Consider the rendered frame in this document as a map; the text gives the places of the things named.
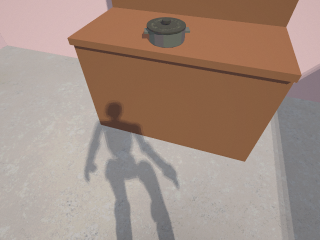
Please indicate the knob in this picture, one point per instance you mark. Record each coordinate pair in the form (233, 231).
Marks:
(166, 20)

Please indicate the pot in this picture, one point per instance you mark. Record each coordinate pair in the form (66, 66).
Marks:
(167, 40)

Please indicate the table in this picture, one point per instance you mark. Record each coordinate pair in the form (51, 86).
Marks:
(216, 92)

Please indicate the lid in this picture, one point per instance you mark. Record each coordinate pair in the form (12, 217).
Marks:
(175, 26)

